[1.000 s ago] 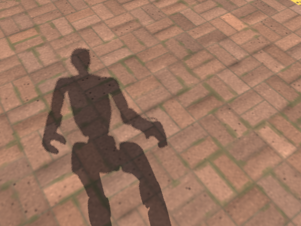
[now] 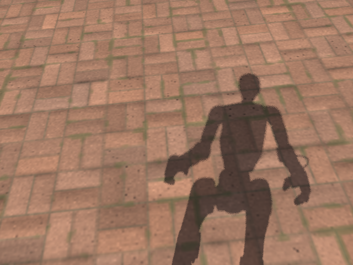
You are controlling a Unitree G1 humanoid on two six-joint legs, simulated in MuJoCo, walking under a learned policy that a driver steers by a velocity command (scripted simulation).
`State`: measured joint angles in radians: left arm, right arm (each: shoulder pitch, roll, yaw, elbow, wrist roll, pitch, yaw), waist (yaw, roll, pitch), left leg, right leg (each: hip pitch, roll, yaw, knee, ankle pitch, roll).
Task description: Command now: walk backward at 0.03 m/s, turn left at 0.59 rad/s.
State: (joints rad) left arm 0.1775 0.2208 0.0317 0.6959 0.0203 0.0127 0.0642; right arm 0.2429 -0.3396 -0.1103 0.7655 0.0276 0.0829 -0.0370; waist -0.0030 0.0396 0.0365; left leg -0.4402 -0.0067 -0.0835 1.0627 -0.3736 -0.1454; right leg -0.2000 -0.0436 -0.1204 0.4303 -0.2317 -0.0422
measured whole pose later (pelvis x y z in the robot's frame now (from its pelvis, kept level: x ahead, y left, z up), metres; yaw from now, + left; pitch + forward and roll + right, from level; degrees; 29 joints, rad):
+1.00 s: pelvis +0.01 +0.05 -0.02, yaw +14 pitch +0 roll +0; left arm 0.26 0.25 0.03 0.82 -0.02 -0.06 0.02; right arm 0.27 -0.27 -0.05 0.82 0.02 -0.03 0.00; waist -0.01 0.00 -0.01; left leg -0.23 -0.04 -0.05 0.63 -0.44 0.07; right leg -0.23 -0.01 0.02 0.60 -0.37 -0.01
